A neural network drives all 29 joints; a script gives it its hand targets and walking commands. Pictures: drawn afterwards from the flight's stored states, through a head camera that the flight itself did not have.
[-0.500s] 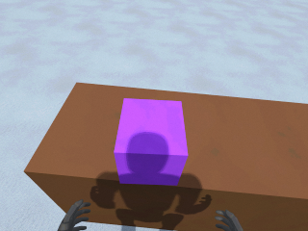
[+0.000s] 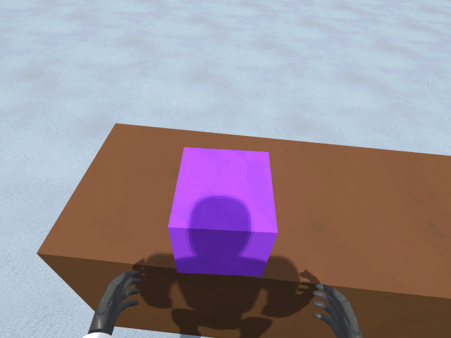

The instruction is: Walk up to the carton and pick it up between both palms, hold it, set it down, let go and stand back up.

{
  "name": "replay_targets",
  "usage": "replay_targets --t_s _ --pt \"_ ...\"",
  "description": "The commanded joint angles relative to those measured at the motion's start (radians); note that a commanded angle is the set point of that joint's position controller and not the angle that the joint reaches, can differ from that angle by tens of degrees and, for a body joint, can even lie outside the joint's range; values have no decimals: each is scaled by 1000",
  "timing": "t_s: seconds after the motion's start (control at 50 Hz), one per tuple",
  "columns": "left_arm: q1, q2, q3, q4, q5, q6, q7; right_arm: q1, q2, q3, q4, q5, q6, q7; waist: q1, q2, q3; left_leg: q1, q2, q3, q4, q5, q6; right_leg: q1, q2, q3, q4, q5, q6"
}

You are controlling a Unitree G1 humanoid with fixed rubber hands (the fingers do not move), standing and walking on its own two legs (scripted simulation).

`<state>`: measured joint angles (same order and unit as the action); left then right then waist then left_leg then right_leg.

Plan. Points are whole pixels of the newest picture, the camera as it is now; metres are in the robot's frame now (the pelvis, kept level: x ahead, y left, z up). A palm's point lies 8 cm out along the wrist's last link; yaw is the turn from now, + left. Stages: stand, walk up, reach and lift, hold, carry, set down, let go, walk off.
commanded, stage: reach and lift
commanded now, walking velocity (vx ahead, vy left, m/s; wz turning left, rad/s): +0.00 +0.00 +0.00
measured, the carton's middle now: (222, 212) +0.40 +0.05 -0.04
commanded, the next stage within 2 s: none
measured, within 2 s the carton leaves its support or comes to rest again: neither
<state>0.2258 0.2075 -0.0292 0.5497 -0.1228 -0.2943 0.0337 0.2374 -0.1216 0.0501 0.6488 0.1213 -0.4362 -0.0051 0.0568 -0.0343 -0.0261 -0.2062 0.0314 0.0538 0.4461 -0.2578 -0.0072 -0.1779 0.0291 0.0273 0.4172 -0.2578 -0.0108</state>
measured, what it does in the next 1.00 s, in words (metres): stands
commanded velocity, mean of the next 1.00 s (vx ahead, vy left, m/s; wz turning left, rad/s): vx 0.00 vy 0.00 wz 0.00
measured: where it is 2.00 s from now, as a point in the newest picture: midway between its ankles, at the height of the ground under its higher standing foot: outside the picture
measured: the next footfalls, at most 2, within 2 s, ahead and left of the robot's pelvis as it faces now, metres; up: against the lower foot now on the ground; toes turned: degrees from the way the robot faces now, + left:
none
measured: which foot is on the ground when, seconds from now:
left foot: down 0.00-1.00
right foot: down 0.00-1.00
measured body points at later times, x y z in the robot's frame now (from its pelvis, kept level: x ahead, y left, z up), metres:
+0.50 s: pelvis +0.00 -0.01 +0.00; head +0.01 +0.02 +0.45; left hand +0.25 +0.24 -0.02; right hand +0.27 -0.18 -0.01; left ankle -0.02 +0.12 -0.74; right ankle -0.03 -0.11 -0.74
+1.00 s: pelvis +0.00 +0.00 +0.01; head +0.01 +0.02 +0.46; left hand +0.33 +0.24 +0.04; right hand +0.35 -0.15 +0.04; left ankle -0.02 +0.12 -0.74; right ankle -0.02 -0.11 -0.74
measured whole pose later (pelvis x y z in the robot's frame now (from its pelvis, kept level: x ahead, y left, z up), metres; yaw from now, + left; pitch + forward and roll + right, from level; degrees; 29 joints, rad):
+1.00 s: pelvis +0.00 +0.00 +0.01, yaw +1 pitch +4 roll -1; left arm -0.36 0.20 0.10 0.74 -0.10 -0.16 0.01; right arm -0.37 -0.14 0.06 0.80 0.22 -0.21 -0.12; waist 0.04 -0.04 -0.07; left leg -0.23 0.02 0.02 0.34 -0.18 -0.01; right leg -0.17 0.03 0.01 0.27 -0.17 -0.01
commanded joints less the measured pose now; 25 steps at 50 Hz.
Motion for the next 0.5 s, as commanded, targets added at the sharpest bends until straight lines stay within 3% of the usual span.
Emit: replay_targets --t_s 0.0,0.24,0.48 --pt "-102 81 30 -101 -20 -88 -2 -82 -70 -13 -113 21 -57 -4 -4 48 -78 64 -41 11 -21 246 -57 -51 18 6 -53 139 15" --pt "-250 98 53 -2 -63 -202 -18 -239 -58 16 -81 66 -109 -24 -13 32 -123 3 -51 9 -5 224 -49 -22 10 21 -20 195 25" --pt "-445 92 84 14 -44 -125 -19 -456 -83 27 -36 103 -22 -58 -19 49 -218 86 -51 3 -40 340 -60 26 16 2 -68 305 31"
